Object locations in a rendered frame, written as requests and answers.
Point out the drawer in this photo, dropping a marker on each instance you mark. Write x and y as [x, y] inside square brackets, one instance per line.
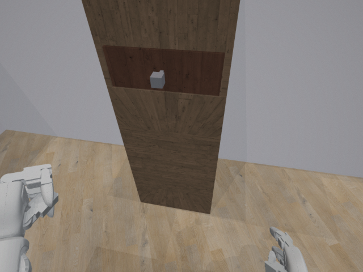
[186, 71]

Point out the right robot hand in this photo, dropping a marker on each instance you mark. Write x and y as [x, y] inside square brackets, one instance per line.
[291, 258]

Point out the cabinet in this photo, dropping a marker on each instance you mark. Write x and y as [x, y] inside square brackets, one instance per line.
[172, 139]

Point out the left robot hand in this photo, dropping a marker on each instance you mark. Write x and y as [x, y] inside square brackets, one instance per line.
[16, 188]

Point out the robot left forearm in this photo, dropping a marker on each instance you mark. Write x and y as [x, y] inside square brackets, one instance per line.
[13, 255]

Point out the handle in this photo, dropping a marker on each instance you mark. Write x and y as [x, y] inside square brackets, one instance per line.
[157, 79]

